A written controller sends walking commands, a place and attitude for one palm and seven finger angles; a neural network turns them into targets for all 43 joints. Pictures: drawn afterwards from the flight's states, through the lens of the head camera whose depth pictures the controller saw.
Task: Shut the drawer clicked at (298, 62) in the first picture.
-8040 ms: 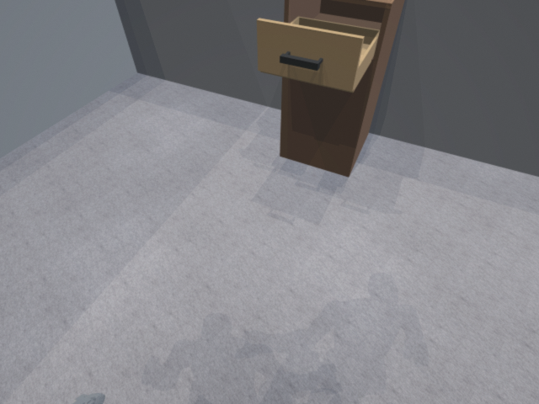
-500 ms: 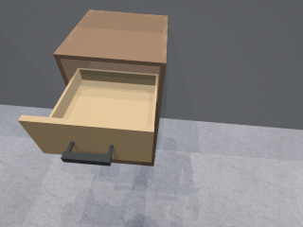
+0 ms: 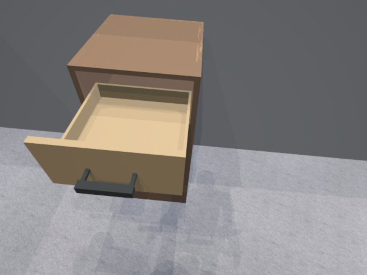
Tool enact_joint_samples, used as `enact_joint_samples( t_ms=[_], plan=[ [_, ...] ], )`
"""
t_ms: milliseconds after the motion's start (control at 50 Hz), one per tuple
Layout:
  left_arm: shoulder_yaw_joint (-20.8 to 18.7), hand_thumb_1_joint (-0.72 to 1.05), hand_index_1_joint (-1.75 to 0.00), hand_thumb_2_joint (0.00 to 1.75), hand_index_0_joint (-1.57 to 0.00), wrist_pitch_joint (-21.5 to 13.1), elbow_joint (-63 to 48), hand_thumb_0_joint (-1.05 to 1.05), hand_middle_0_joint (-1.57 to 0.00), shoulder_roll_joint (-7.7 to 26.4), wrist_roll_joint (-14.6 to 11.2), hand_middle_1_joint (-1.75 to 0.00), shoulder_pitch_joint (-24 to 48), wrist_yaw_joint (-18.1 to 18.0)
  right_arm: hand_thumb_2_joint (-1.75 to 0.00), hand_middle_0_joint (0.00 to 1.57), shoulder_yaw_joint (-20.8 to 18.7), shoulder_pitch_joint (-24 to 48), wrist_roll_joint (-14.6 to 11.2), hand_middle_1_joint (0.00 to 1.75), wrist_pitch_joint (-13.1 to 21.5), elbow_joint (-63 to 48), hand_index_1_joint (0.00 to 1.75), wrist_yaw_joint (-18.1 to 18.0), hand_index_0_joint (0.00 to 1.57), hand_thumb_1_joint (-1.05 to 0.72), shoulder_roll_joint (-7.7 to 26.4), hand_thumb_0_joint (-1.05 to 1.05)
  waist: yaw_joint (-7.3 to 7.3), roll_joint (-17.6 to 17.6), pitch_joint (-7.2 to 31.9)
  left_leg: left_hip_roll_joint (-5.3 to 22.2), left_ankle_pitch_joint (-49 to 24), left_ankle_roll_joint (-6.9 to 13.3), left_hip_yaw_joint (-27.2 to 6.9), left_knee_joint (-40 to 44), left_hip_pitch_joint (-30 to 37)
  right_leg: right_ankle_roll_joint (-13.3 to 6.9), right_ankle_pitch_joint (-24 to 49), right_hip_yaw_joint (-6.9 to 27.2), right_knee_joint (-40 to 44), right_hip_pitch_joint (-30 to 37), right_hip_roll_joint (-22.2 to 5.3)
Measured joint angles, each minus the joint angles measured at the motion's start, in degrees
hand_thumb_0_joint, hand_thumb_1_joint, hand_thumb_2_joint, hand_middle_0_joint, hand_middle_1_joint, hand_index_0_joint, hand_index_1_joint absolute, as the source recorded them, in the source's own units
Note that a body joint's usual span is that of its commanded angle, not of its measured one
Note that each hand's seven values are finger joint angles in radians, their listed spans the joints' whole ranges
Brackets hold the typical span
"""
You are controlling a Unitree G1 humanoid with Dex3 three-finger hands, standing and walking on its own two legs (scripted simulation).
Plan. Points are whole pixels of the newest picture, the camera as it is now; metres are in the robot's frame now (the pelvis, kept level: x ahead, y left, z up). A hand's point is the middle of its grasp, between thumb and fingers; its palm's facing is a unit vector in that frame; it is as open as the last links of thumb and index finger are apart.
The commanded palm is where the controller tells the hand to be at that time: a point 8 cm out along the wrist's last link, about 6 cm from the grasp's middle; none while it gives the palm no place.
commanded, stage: come to a stop and stand still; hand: left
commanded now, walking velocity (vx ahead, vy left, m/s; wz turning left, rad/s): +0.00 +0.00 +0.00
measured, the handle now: (107, 181) +0.33 +0.21 -0.01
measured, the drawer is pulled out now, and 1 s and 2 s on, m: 0.30 0.30 0.30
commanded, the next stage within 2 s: look again from close up in 0.48 s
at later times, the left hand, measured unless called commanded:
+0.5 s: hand out of the picture -0.07 +0.15 -0.17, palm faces +0.06 -0.99 -0.14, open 7.4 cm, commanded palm none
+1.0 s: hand out of the picture +0.02 +0.21 -0.16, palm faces +0.03 -0.97 -0.25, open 7.4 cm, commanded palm none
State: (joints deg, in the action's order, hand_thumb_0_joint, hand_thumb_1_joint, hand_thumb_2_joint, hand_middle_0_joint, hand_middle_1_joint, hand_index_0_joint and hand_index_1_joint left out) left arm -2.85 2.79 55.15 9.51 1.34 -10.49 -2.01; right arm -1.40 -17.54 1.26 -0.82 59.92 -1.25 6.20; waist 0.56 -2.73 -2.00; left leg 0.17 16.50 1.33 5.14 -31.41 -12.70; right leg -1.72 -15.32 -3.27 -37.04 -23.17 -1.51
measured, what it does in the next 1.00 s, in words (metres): steps on the spot: right foot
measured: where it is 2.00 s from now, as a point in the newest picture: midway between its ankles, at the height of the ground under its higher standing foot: outside the picture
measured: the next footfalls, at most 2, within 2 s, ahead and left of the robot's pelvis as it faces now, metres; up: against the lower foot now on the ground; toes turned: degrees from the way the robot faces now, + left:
right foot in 0.10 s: +0.05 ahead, -0.11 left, +0.00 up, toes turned +0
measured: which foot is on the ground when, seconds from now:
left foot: down 0.00-1.00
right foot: up 0.00-0.08, down 0.10-1.00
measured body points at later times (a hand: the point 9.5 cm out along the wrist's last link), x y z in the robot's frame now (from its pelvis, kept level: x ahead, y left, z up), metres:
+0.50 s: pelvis -0.03 +0.00 +0.01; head -0.03 +0.00 +0.46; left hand -0.07 +0.20 -0.15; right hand -0.05 -0.21 -0.15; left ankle +0.01 +0.11 -0.73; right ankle +0.01 -0.11 -0.73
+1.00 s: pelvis -0.01 +0.03 +0.01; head -0.01 +0.01 +0.46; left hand +0.02 +0.26 -0.14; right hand +0.00 -0.19 -0.16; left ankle +0.01 +0.11 -0.73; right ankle +0.01 -0.11 -0.73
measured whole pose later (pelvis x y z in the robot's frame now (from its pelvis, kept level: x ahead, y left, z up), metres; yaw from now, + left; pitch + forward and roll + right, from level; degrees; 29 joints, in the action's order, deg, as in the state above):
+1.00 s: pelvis -0.01 +0.03 +0.01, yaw +0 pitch -1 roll +1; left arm -0.2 -1.1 59.0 9.1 1.2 -17.1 -2.1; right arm 0.4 -18.1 1.1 0.7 61.0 -0.8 9.5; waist 0.3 2.0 0.7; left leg -2.4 13.2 3.5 5.2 -26.3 -12.5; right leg 1.2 -13.7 0.8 -28.8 -14.2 -2.1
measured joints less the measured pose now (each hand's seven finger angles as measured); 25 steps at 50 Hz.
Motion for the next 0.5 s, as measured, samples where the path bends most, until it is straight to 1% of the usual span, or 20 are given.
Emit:
enact_joint_samples(
  t_ms=[40,60,100,120,140,180,220,260,360,500],
  plan=[
    [0.0,0.93,-0.30,0.90,-0.20,-0.1,-0.3,-0.01,-0.20,-0.1,0.2,-0.30,-1.4,0.2,-0.89,0.19,0.3,-0.3,0.1,0.30,-0.4,0.3,0.30,0.0,0.20,-0.91,-0.1,0.00,-0.41,0.5,0.8,-0.1,-1.2,0.3,-0.4,1.8,0.0,0.4,-1.5,0.8,-4.1,0.6,0.4],
    [0.0,0.93,-0.30,0.90,-0.20,-0.5,-0.4,-0.01,-0.20,-0.2,0.2,-0.30,-2.3,0.2,-0.89,0.19,0.5,-0.3,0.3,0.30,-0.6,0.6,0.30,-0.2,0.20,-0.91,0.0,0.01,-0.71,0.8,1.1,-0.2,-1.7,0.3,-0.5,2.4,-0.1,0.6,-2.0,1.0,-3.7,2.1,0.4],
    [0.1,0.93,-0.30,0.90,-0.20,-1.4,-0.2,-0.01,-0.20,0.0,0.0,-0.30,-4.2,0.0,-0.89,0.20,0.6,-0.2,0.3,0.30,-0.6,1.3,0.30,-0.4,0.20,-0.93,0.4,0.02,-1.47,0.6,1.5,-0.9,-2.3,0.2,-0.2,2.9,-0.5,0.7,0.3,2.1,2.0,6.3,0.1],
    [0.3,0.93,-0.30,0.90,-0.20,-1.9,0.4,-0.01,-0.20,0.1,0.0,-0.30,-4.9,-0.2,-0.89,0.20,0.5,0.1,0.1,0.30,-0.5,1.5,0.30,-0.5,0.20,-0.93,0.7,0.02,-1.92,0.5,1.5,-1.1,-2.4,0.1,0.2,2.7,-0.9,0.9,-0.4,2.9,4.9,7.6,0.0],
    [0.5,0.93,-0.30,0.90,-0.20,-2.1,1.3,-0.01,-0.20,-0.2,-0.1,-0.30,-5.4,-0.2,-0.89,0.20,0.5,0.8,-0.2,0.30,-0.3,1.7,0.30,-0.5,0.20,-0.94,1.3,0.02,-2.01,1.3,0.9,-0.6,-2.5,0.0,0.3,2.8,-1.0,0.9,-0.2,3.0,5.8,7.8,0.5],
    [1.3,0.93,-0.30,0.90,-0.20,-2.3,3.1,-0.01,-0.20,-0.7,-0.2,-0.30,-6.6,-0.1,-0.89,0.20,0.4,1.8,-0.5,0.30,0.1,1.5,0.30,-0.4,0.20,-0.94,2.1,0.02,-1.42,2.4,0.0,-0.2,-3.6,-0.3,0.2,4.1,-0.4,0.9,1.3,2.9,7.0,8.2,1.0],
    [2.0,0.92,-0.30,0.90,-0.20,-2.4,4.7,0.00,-0.20,-1.0,-0.3,-0.30,-7.9,0.0,-0.89,0.20,0.5,2.4,-0.6,0.30,0.3,1.4,0.30,-0.3,0.20,-0.93,2.4,0.02,-0.93,2.7,-0.4,0.0,-4.6,-0.3,0.3,5.2,0.1,0.8,2.5,2.9,8.1,8.6,1.2],
    [2.4,0.92,-0.30,0.90,-0.20,-2.2,5.9,0.00,-0.20,-1.4,-0.3,-0.30,-8.9,0.1,-0.89,0.20,0.7,2.5,-0.7,0.30,0.4,1.6,0.30,-0.2,0.20,-0.93,2.5,0.02,-0.73,2.7,-0.5,0.1,-5.2,-0.4,0.3,6.0,0.4,0.7,3.3,2.9,9.0,8.9,1.4],
    [2.8,0.91,-0.30,0.90,-0.20,-2.1,7.5,0.00,-0.20,-2.3,-0.2,-0.30,-10.4,0.3,-0.89,0.19,1.1,1.7,-0.6,0.30,0.1,2.9,0.30,0.2,0.20,-0.92,2.0,0.01,-0.98,2.3,0.1,0.5,-6.3,-0.4,-0.1,6.9,0.0,0.6,4.7,2.6,10.9,9.2,1.8],
    [2.7,0.91,-0.30,0.90,-0.20,-2.6,7.7,0.00,-0.20,-3.2,-0.1,-0.30,-11.0,0.3,-0.89,0.19,1.3,-1.1,-0.3,0.30,-0.3,4.7,0.30,0.3,0.20,-0.91,0.4,0.01,-1.12,1.6,1.0,0.6,-6.6,-0.4,-0.8,6.7,-1.2,0.6,5.3,1.9,11.6,8.6,1.9]
  ],
)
